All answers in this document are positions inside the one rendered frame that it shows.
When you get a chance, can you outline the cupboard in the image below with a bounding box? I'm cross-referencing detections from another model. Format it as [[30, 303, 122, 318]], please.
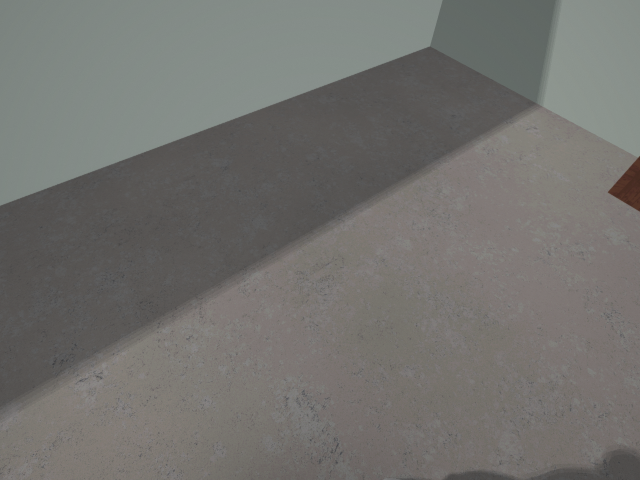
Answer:
[[608, 156, 640, 211]]

